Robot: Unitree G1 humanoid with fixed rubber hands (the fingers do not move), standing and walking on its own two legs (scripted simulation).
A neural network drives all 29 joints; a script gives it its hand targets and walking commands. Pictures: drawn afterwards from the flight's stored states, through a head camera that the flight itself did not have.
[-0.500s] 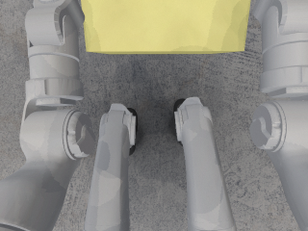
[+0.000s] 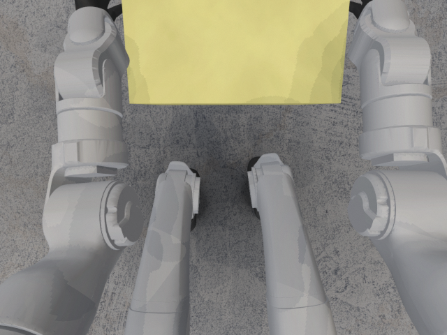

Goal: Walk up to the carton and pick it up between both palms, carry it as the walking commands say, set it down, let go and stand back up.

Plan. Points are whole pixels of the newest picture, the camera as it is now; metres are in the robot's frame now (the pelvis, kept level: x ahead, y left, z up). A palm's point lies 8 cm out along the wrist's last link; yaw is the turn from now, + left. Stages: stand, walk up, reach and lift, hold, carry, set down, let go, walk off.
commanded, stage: reach and lift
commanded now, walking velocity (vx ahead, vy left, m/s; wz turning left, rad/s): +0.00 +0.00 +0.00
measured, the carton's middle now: (232, 6) +0.57 -0.03 -0.16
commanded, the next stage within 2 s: none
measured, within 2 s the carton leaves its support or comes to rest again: neither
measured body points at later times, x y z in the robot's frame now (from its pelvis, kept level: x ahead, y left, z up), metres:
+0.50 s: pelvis +0.01 +0.00 +0.06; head +0.31 -0.02 +0.39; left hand +0.53 +0.15 -0.02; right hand +0.52 -0.21 -0.02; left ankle +0.14 +0.12 -0.53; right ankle +0.16 -0.12 -0.53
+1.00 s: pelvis +0.06 +0.00 +0.12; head +0.24 -0.01 +0.53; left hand +0.50 +0.16 +0.08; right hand +0.49 -0.20 +0.08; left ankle +0.14 +0.12 -0.53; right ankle +0.16 -0.12 -0.53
